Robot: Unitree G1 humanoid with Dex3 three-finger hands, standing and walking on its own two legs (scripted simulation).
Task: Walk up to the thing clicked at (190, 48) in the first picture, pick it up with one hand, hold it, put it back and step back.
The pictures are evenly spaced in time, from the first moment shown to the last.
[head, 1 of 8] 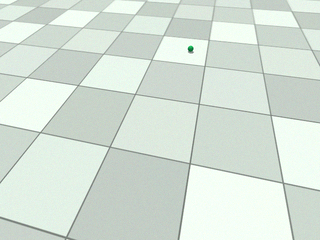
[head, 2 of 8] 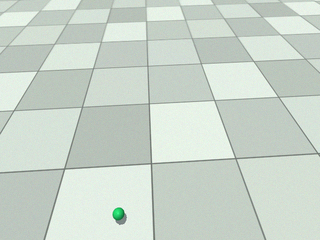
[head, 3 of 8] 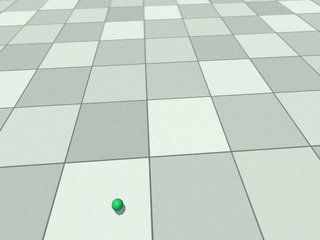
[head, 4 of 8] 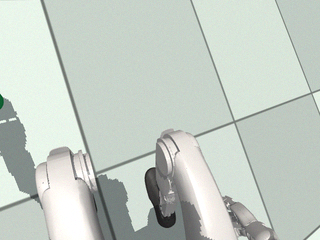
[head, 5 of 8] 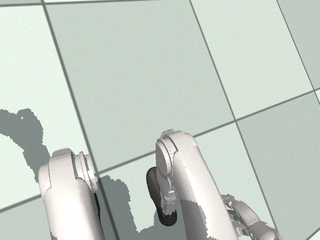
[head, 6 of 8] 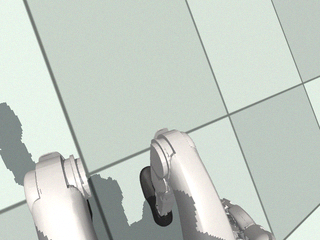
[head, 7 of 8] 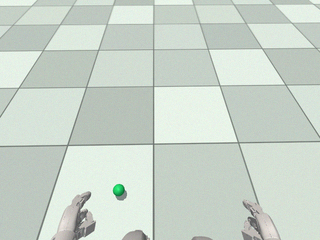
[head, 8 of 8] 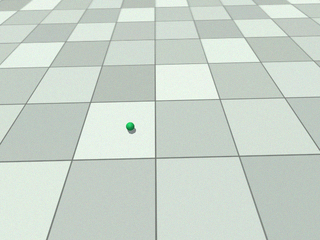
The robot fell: no
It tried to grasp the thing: yes
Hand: left
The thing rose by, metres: 0.69
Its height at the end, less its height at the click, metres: +0.00
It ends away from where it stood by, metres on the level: 0.01
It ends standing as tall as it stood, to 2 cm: yes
